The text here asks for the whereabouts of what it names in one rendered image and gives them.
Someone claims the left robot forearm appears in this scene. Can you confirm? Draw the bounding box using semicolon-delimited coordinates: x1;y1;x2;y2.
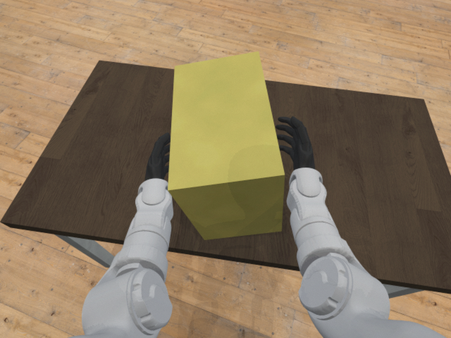
82;178;173;333

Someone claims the table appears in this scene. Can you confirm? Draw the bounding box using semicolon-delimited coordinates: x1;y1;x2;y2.
0;61;451;299

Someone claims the left robot upper arm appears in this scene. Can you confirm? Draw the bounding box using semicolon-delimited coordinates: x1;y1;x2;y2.
69;268;173;338

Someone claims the robot right hand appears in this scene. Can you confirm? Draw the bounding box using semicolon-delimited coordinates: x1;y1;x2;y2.
276;116;315;170

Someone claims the right robot upper arm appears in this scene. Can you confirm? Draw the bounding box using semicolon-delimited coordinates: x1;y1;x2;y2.
298;256;447;338

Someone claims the carton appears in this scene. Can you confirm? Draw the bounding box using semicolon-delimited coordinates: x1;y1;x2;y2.
168;51;285;240

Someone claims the robot left hand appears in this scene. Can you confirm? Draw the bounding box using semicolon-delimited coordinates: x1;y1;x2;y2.
145;132;171;181

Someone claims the right robot forearm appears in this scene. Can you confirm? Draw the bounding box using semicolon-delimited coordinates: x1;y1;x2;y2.
287;168;370;277

